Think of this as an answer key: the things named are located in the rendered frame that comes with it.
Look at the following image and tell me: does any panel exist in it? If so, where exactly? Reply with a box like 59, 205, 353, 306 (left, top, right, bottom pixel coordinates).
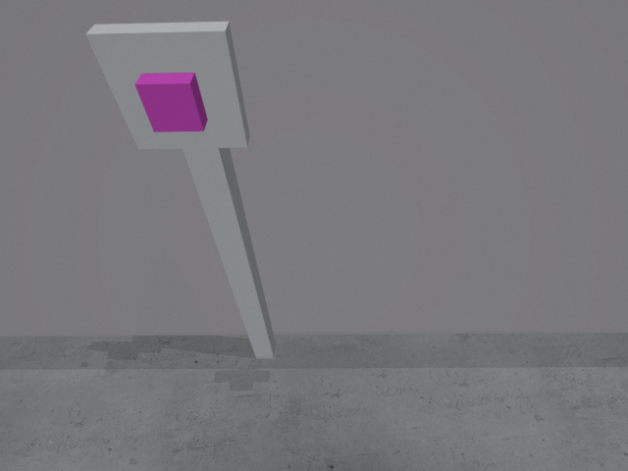
85, 22, 275, 358

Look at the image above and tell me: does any button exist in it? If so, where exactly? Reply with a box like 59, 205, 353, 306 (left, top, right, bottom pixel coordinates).
135, 73, 208, 132

